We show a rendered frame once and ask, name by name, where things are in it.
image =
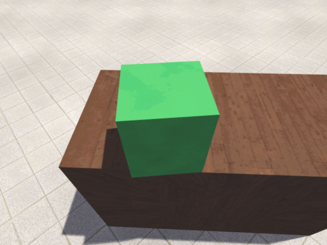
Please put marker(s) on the pedestal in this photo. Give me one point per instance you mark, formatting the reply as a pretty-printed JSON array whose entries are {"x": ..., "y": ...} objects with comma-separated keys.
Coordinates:
[{"x": 265, "y": 172}]

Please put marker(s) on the carton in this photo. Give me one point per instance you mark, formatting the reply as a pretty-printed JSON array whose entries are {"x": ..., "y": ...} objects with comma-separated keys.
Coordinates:
[{"x": 166, "y": 117}]

